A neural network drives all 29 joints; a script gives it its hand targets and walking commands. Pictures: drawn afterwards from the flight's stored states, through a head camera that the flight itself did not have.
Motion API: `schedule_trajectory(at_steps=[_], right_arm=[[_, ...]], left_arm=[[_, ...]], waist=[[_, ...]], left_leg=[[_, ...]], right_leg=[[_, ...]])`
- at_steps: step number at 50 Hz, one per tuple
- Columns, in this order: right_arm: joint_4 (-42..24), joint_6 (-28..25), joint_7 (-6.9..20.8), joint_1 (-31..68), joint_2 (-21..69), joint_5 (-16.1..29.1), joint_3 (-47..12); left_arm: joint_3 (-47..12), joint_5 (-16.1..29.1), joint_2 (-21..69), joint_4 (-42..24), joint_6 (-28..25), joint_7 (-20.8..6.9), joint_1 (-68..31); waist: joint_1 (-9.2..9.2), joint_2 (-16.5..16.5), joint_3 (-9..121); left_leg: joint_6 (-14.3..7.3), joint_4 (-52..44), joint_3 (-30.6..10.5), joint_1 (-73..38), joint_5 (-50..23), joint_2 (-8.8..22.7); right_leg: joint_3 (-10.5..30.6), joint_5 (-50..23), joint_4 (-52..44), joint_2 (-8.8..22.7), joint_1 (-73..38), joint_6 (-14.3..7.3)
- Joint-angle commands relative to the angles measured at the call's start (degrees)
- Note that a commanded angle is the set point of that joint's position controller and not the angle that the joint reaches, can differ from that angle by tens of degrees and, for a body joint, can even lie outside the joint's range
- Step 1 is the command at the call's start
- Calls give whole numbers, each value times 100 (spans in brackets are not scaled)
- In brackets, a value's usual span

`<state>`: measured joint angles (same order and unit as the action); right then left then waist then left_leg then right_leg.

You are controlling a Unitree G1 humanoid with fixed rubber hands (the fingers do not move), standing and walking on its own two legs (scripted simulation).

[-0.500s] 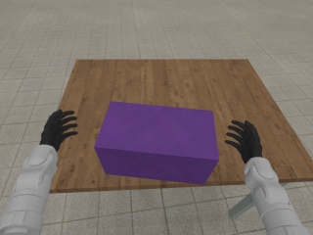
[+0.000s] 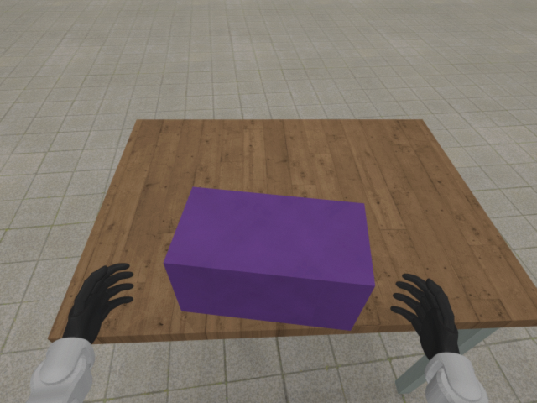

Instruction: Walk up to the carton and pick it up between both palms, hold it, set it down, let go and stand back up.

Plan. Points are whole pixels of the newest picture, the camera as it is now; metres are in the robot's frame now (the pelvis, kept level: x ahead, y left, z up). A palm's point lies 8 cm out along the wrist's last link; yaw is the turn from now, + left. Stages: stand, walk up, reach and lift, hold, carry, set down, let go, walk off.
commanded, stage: set down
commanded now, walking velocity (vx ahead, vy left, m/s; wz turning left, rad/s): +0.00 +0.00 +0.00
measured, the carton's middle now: (271, 258) +0.37 +0.03 -0.02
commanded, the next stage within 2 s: let go in 1.26 s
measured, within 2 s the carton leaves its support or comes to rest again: neither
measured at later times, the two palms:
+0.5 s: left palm (89, 368) +0.17 +0.27 -0.02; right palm (434, 372) +0.19 -0.21 -0.02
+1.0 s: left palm (99, 373) +0.16 +0.26 -0.03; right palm (430, 394) +0.18 -0.22 -0.06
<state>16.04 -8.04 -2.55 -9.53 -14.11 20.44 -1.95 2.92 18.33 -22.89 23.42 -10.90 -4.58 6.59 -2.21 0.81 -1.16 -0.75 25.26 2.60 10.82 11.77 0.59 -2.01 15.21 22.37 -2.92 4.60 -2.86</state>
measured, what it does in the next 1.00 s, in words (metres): stands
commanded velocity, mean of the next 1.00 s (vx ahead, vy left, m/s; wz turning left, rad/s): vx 0.00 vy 0.00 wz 0.00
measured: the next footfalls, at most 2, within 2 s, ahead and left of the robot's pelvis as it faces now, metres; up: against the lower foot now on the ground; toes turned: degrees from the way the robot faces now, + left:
none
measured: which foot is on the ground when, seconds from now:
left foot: down 0.00-1.00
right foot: down 0.00-1.00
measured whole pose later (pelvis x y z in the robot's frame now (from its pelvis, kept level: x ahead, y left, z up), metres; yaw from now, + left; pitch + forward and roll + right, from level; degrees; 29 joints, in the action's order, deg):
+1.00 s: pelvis +0.00 -0.02 +0.00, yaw +1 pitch -6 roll +1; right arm 32.4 -8.7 -3.6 -12.2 -8.4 6.5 -1.4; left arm 3.2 8.8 -19.4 31.8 -6.4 -5.4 10.0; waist -1.5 0.8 -2.4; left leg 0.4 23.4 1.3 6.3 10.8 0.0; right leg -3.3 16.8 24.3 -2.5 1.3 -4.0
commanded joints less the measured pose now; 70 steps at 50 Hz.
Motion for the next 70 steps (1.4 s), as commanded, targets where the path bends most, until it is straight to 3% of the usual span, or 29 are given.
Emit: schedule_trajectory(at_steps=[1, 8, 13, 17, 18, 21, 24, 27, 28, 37, 47, 53, 56, 60, 62, 70], right_arm=[[-929, -518, -36, 807, -690, -115, 305], [-445, -640, -100, 545, -529, -276, 371], [-156, -613, -22, 629, -437, -303, 315], [-36, -574, -50, 566, -411, -450, 308], [17, -576, -51, 587, -368, -507, 309], [22, -604, -15, 630, -265, -558, 270], [102, -487, -30, 602, -225, -763, 274], [290, -451, -10, 692, -240, -834, 373], [314, -408, 4, 676, -263, -882, 341], [592, -228, -4, 588, -30, -1189, 307], [864, -274, -126, 263, 44, -1405, 253], [1181, -213, -87, 361, 18, -1549, 259], [1101, -173, -94, 375, -30, -1671, 287], [1199, -95, -97, 376, -55, -1699, 234], [1317, -63, -92, 342, -76, -1661, 175], [1468, 15, -37, 444, -252, -1785, 211]], left_arm=[[409, 110, -1223, -881, -636, -17, -733], [127, 256, -1148, -627, -809, -82, -524], [11, 179, -1036, -507, -752, -30, -603], [92, 39, -1039, -168, -711, -18, -466], [78, -2, -1034, -158, -686, -19, -428], [-12, -75, -943, -104, -666, 13, -480], [57, -197, -983, 5, -512, -3, -507], [7, -287, -926, -9, -402, 47, -662], [34, -370, -954, 47, -350, 67, -625], [59, -633, -780, 224, 83, 83, -470], [95, -1023, -369, 495, 533, -140, 67], [3, -1221, -60, 812, 852, -150, 37], [-76, -1271, 52, 838, 1022, -179, 28], [-83, -1345, 122, 966, 1224, -187, 2], [-87, -1416, 231, 1025, 1313, -232, 25], [-178, -1602, 498, 1174, 1615, -195, -58]], waist=[[-48, -325, 860], [116, -349, 590], [68, -454, 404], [65, -264, 232], [-11, -174, 134], [-17, -329, 253], [-36, -219, 33], [-22, -474, 102], [-26, -381, 60], [77, -169, 92], [153, 46, -42], [150, 0, -281], [216, 315, -269], [265, 417, -210], [205, 434, -382], [348, 479, -432]], left_leg=[[172, 97, -453, -1573, -2065, 14], [208, 111, -515, -1498, -1740, 29], [203, 27, -514, -1358, -1383, 93], [138, -43, -468, -1106, -1031, 57], [120, -77, -428, -1066, -1000, 44], [107, -100, -428, -1107, -885, 82], [80, -182, -346, -956, -721, 46], [132, -212, -340, -963, -654, 84], [108, -235, -324, -995, -543, 75], [34, -280, -235, -1031, -612, 18], [120, -261, -173, -1430, -1417, -70], [114, -325, -147, -1479, -1172, -6], [81, -303, -115, -1573, -1212, 5], [58, -302, -117, -1498, -1177, -22], [61, -321, -124, -1498, -1147, -25], [44, -375, -103, -1666, -858, 17]], right_leg=[[496, -1107, -614, 371, 1171, 71], [455, -731, -579, 427, 1375, 38], [428, -360, -533, 422, 1429, -6], [456, -228, -531, 451, 1245, 37], [484, -199, -533, 464, 1238, 40], [492, -48, -545, 486, 1228, 29], [485, 22, -564, 507, 1157, 66], [467, 106, -523, 522, 1149, 8], [449, 214, -552, 502, 1203, 28], [450, 19, -620, 546, 1083, 129], [294, -963, -744, 513, 996, 265], [246, -473, -853, 469, 1326, 224], [201, -615, -901, 474, 1421, 292], [233, -899, -906, 504, 1324, 354], [232, -943, -917, 524, 1357, 380], [159, -620, -1022, 508, 1553, 365]])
